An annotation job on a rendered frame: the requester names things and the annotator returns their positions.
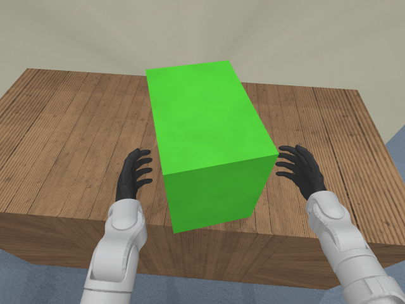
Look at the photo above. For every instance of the pedestal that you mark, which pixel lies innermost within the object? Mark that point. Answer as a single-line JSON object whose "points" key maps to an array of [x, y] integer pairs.
{"points": [[64, 137]]}

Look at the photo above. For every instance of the robot right hand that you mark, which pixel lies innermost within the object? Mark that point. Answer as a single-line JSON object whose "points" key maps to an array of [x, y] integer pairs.
{"points": [[307, 175]]}

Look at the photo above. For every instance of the robot right forearm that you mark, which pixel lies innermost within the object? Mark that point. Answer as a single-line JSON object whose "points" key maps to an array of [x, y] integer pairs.
{"points": [[362, 277]]}

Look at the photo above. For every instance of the robot left hand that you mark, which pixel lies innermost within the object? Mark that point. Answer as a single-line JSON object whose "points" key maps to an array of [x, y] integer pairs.
{"points": [[127, 186]]}

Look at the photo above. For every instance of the robot left forearm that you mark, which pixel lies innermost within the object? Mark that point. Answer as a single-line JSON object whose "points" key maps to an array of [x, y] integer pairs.
{"points": [[113, 267]]}

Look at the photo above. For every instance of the carton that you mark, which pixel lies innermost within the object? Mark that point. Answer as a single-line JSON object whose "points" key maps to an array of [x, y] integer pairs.
{"points": [[215, 152]]}

